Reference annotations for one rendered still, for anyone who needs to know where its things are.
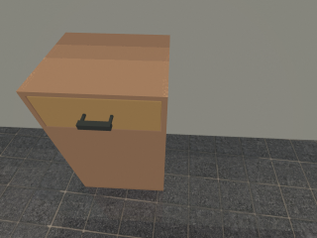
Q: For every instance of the drawer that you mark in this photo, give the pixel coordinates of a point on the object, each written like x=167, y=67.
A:
x=127, y=114

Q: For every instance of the handle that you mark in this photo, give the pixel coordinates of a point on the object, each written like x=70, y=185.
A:
x=83, y=124

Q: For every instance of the cabinet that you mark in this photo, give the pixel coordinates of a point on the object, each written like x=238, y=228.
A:
x=107, y=66

